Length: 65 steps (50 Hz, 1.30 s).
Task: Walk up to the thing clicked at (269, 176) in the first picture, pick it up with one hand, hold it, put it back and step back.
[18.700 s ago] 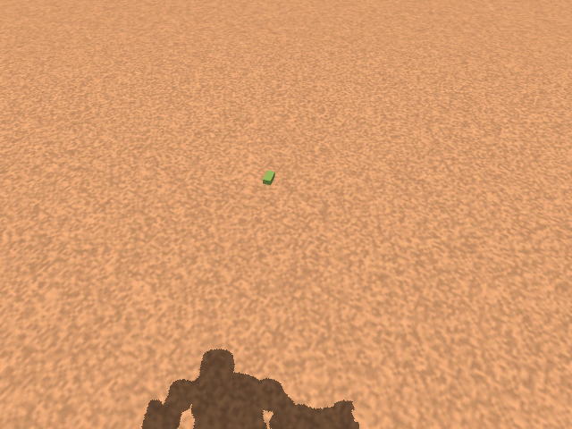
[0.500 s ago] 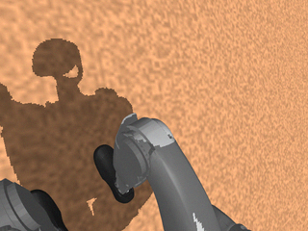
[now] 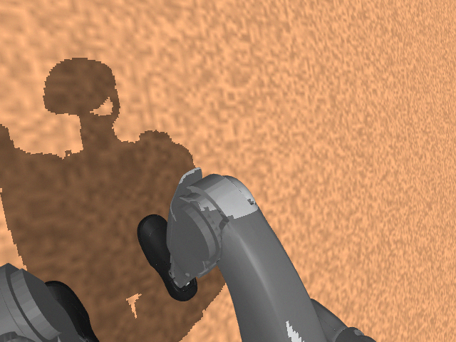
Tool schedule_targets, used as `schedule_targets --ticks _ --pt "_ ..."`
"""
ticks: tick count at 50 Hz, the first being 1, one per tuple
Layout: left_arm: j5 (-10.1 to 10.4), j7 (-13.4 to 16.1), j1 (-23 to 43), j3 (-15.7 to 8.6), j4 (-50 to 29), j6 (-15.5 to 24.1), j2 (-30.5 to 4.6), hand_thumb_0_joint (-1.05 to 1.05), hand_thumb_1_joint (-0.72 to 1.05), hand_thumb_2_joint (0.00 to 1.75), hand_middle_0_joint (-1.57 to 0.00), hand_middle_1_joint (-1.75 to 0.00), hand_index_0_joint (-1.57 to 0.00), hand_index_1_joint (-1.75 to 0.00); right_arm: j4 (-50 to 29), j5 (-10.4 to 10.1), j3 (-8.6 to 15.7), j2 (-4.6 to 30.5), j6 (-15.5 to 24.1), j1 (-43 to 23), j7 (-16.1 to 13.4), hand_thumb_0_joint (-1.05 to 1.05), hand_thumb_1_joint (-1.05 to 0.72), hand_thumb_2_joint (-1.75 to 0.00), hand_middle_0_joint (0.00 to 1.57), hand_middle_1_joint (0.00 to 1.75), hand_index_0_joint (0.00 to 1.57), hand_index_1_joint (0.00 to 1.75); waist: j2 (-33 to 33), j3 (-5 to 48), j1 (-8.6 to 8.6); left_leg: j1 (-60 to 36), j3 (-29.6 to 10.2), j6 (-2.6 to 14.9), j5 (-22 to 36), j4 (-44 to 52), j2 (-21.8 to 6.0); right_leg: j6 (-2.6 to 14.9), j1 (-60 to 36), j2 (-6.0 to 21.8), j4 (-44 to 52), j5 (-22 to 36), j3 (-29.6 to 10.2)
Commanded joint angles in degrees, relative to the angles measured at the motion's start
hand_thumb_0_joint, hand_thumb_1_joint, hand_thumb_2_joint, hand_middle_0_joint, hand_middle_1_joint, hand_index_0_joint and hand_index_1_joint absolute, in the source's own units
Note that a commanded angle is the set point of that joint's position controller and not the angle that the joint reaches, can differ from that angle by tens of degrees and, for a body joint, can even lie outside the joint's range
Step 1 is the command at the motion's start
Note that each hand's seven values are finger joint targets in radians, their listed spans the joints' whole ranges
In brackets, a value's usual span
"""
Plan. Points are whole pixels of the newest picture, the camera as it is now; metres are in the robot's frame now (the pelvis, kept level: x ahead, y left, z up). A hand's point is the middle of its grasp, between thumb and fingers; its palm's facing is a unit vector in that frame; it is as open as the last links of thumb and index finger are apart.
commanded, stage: settle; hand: left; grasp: from above
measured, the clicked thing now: out of the picture +0.51 +0.31 -0.30
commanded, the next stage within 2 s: lift in 0.98 s
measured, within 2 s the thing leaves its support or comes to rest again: leaves its support in 0.36 s
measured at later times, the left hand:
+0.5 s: hand out of the picture +0.50 +0.32 -0.23, palm faces -0.41 -0.12 -0.91, open 6.8 cm
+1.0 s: hand out of the picture +0.49 +0.31 -0.15, palm faces -0.43 -0.08 -0.90, open 6.8 cm
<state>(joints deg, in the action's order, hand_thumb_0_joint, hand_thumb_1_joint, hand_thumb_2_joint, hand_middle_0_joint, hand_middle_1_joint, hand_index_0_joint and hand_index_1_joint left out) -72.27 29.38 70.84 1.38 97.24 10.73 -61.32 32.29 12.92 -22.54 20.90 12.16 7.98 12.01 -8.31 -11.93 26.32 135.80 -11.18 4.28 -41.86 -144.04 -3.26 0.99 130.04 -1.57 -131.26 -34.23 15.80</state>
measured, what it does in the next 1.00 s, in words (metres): stands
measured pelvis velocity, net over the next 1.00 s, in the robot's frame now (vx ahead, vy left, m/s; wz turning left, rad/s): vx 0.00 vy -0.01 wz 0.10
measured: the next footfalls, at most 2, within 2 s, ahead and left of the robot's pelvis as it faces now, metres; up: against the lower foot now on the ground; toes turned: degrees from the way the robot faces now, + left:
none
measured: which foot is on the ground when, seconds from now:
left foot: down 0.00-1.00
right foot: down 0.00-1.00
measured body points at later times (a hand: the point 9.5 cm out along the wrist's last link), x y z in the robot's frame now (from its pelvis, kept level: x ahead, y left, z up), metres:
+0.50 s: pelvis +0.00 +0.00 +0.00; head +0.30 +0.13 +0.32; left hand +0.52 +0.33 -0.18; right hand +0.03 -0.25 -0.05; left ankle +0.06 +0.11 -0.28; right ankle +0.12 -0.09 -0.28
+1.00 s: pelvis +0.00 -0.01 +0.02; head +0.25 +0.10 +0.37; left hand +0.51 +0.31 -0.10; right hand +0.06 -0.27 -0.05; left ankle +0.06 +0.11 -0.28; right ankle +0.12 -0.09 -0.28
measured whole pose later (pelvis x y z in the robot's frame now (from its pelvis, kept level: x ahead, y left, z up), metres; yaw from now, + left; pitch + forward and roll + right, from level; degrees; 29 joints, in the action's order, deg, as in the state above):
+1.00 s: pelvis +0.00 -0.01 +0.02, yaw +6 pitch +35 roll -11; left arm -70.9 15.3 63.7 0.9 78.8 8.4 -47.5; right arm 34.0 7.6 -10.0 19.1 3.1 12.2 10.0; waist -0.7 -0.8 20.1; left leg 134.1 -6.2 3.4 -39.6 -137.5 -1.9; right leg 2.3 130.3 0.1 -129.2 -34.7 11.4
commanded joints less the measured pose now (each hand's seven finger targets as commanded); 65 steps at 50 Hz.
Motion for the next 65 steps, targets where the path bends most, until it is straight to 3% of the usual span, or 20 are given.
schedule_targets --ticks 1,5,8,11,13,15,19,22,24,27,32,33,38,44,48,51,56,57,62,65 --pt "0.1 1.9 15.3 -0.8 -6.9 -0.4 -9.7 0.0 0.89 0.2 -1.18 -0.23 -1.21 -0.2 2.0 -0.1 5.5 19.2 -0.3 13.2 -1.0 0.0 -0.9 -0.9 0.2 0.3 0.2 0.3 33.1 36.5 4.31 -27.4 -0.1 -3.5 15.4 14.3 -0.7 0.44 -24.6 -3.0 10.4 14.0 -0.6" --pt "0.6 1.7 14.8 -1.1 -6.7 -0.5 -9.4 0.0 0.81 0.21 -1.19 -0.21 -1.21 -0.19 1.9 -0.1 5.4 19.3 -0.7 12.9 -1.1 0.0 -0.91 -0.9 0.2 0.3 0.2 0.3 32.5 37.2 4.17 -26.9 -0.6 -3.59 15.3 14.5 -0.8 0.51 -25.0 -3.0 10.5 13.9 -0.2" --pt "0.4 1.0 15.8 -2.8 -9.5 -0.9 -11.0 0.0 0.82 0.18 -1.19 -0.21 -1.22 -0.18 2.4 -0.3 6.0 19.4 -1.0 13.7 -1.0 0.0 -0.91 -0.9 0.2 0.3 0.2 0.3 36.9 40.5 3.22 -31.8 -1.2 -4.34 18.8 14.8 -1.1 0.79 -23.5 -2.6 9.6 15.5 -0.1" --pt "0.3 0.7 15.8 -2.6 -9.6 -1.0 -10.4 0.0 0.84 0.2 -1.21 -0.2 -1.23 -0.18 2.0 -0.2 6.2 19.7 -1.2 13.4 -1.0 0.0 -0.91 -0.9 0.2 0.3 0.2 0.3 36.6 39.1 3.59 -30.9 -1.2 -4.35 17.5 14.6 -0.9 1.12 -22.4 -2.6 9.6 14.4 0.1" --pt "0.0 0.4 15.6 -3.3 -10.8 -1.1 -11.5 0.0 0.85 0.22 -1.23 -0.19 -1.24 -0.18 1.7 -0.2 6.6 19.3 -1.4 13.2 -1.1 0.0 -0.91 -0.9 0.2 0.3 0.2 0.3 37.0 39.0 2.81 -30.0 -0.2 -4.12 15.7 14.6 -0.7 1.31 -22.8 -2.9 9.9 13.2 -0.3" --pt "-0.5 0.2 16.2 -5.5 -16.2 -1.0 -13.8 0.0 0.87 0.21 -1.23 -0.2 -1.25 -0.18 2.1 -0.3 7.2 18.8 -1.7 14.2 -1.0 0.0 -0.91 -0.9 0.2 0.3 0.2 0.3 40.0 44.3 1.39 -33.2 0.5 -4.24 18.9 14.6 -0.7 1.23 -25.1 -2.9 9.8 15.6 -0.8" --pt "0.0 -1.1 13.8 -5.5 -15.6 -1.4 -9.9 0.0 0.92 0.23 -1.27 -0.2 -1.29 -0.19 1.9 -0.3 8.5 18.8 -2.1 14.7 -0.4 0.0 -0.91 -0.9 0.2 0.3 0.2 0.3 38.4 40.9 1.96 -31.2 0.7 -4.29 18.0 14.3 -0.3 1.67 -22.6 -2.7 10.0 14.5 -0.6" --pt "0.2 -2.3 12.1 -7.9 -20.7 -1.6 -11.9 0.0 0.95 0.22 -1.27 -0.22 -1.3 -0.19 2.1 -1.2 10.4 18.2 -2.9 15.8 -0.3 0.0 -0.91 -0.9 0.2 0.3 0.2 0.3 41.7 47.7 -0.78 -34.8 1.3 -4.6 20.6 15.3 -0.1 1.91 -24.2 -2.5 10.0 15.5 -1.1" --pt "1.1 -3.6 10.6 -5.9 -22.3 -2.1 -6.7 0.0 0.98 0.23 -1.28 -0.23 -1.31 -0.2 3.0 -1.4 11.5 17.4 -3.5 16.6 0.3 0.0 -0.9 -0.9 0.2 0.3 0.2 0.3 42.2 48.5 -0.85 -36.3 1.2 -4.7 21.8 16.1 -0.1 1.85 -23.2 -2.5 10.0 16.0 -1.1" --pt "2.3 -5.9 9.9 -4.8 -23.3 -3.1 -4.9 0.0 0.98 0.21 -1.27 -0.24 -1.31 -0.2 2.6 -2.4 13.4 17.7 -4.2 16.8 0.6 0.0 -0.9 -0.9 0.2 0.3 0.2 0.3 39.2 48.9 -1.94 -34.1 2.3 -3.93 21.0 16.1 0.4 1.79 -22.7 -2.8 10.4 15.5 -1.8" --pt "3.4 -9.6 9.1 -3.3 -23.5 -3.7 0.2 0.0 0.93 0.17 -1.21 -0.23 -1.26 -0.18 3.2 -3.3 14.6 16.5 -5.7 18.7 0.3 0.0 -0.9 -0.9 0.2 0.3 0.2 0.3 32.0 44.2 -0.73 -27.8 3.2 -3.19 17.0 17.2 1.3 1.77 -21.9 -2.3 12.3 13.2 -2.6" --pt "3.8 -10.3 9.4 -2.7 -24.8 -3.6 0.9 0.0 0.92 0.16 -1.19 -0.24 -1.25 -0.19 3.2 -3.6 15.1 16.3 -6.2 18.6 0.1 0.0 -0.9 -0.9 0.2 0.3 0.2 0.3 31.9 45.6 -1.75 -28.2 3.5 -3.1 16.4 17.4 1.4 1.77 -22.6 -2.4 12.4 12.9 -2.9" --pt "3.4 -12.2 12.7 -2.5 -28.5 -2.7 0.6 0.0 0.91 0.15 -1.2 -0.23 -1.25 -0.18 2.5 -4.6 16.5 15.5 -7.8 18.3 -1.0 0.0 -0.9 -0.9 0.2 0.3 0.2 0.3 31.4 49.3 -2.92 -28.9 4.1 -3.2 14.2 18.7 2.0 2.13 -23.1 -2.1 12.9 10.6 -3.7" --pt "2.0 -11.7 14.2 -2.9 -29.3 -2.2 -0.3 0.0 0.9 0.15 -1.2 -0.19 -1.24 -0.16 1.9 -5.1 17.2 13.9 -8.8 17.1 -2.5 0.0 -0.9 -0.9 0.2 0.3 0.2 0.3 33.2 51.2 -4.81 -30.2 5.5 -3.33 13.6 20.2 2.7 2.37 -22.9 -1.7 13.3 9.8 -4.9" --pt "1.9 -11.4 14.8 -2.5 -27.6 -2.8 0.6 0.0 0.9 0.14 -1.2 -0.19 -1.25 -0.15 2.4 -5.3 17.5 12.9 -9.5 17.8 -3.0 0.0 -0.9 -0.9 0.2 0.3 0.2 0.3 31.4 52.9 -4.49 -29.8 6.6 -2.66 14.8 20.5 2.9 1.96 -25.6 -1.9 14.5 11.3 -5.8" --pt "2.3 -11.9 14.7 -2.3 -26.4 -3.8 1.3 0.0 0.89 0.17 -1.21 -0.19 -1.24 -0.16 2.8 -5.5 17.8 12.7 -10.1 18.2 -3.5 0.0 -0.9 -0.9 0.2 0.3 0.2 0.3 31.5 53.6 -4.87 -29.9 7.1 -2.53 15.6 21.1 2.9 1.91 -26.0 -1.8 15.0 12.0 -6.3" --pt "4.0 -15.0 13.1 -1.3 -27.0 -4.9 3.5 0.0 0.81 0.04 -1.13 -0.21 -1.19 -0.15 2.9 -6.0 18.5 12.3 -11.3 18.7 -4.5 0.0 -0.91 -0.91 0.2 0.3 0.2 0.3 30.0 53.4 -5.39 -30.1 7.3 -2.39 15.3 22.5 3.1 2.0 -26.5 -1.6 16.5 11.1 -6.6" --pt "4.5 -15.9 12.7 -1.2 -27.3 -5.1 4.0 0.0 0.79 0.08 -1.09 -0.14 -1.14 -0.08 2.7 -6.1 18.9 12.5 -11.6 18.9 -4.6 0.0 -0.89 -0.89 0.2 0.3 0.2 0.3 29.0 54.0 -5.91 -30.8 7.2 -2.39 15.3 22.9 3.1 2.17 -26.3 -1.5 16.7 11.0 -6.6" --pt "6.7 -19.4 10.4 -2.0 -32.1 -5.0 4.4 0.0 0.85 0.07 -1.16 -0.19 -1.21 -0.13 1.3 -7.0 20.2 12.4 -13.1 19.4 -5.6 0.0 -0.91 -0.91 0.2 0.3 0.2 0.3 29.4 55.4 -7.51 -33.3 6.9 -2.89 15.2 25.4 3.3 2.72 -26.4 -1.0 17.8 9.7 -6.8" --pt "6.9 -20.4 10.2 -2.9 -38.5 -4.4 3.2 0.0 0.85 0.06 -1.17 -0.16 -1.22 -0.11 0.6 -7.7 21.0 11.9 -14.1 19.1 -6.2 0.0 -0.91 -0.91 0.2 0.3 0.2 0.3 31.2 59.4 -9.4 -35.8 7.2 -2.98 14.9 27.2 3.5 2.85 -27.6 -0.8 18.7 8.9 -7.4"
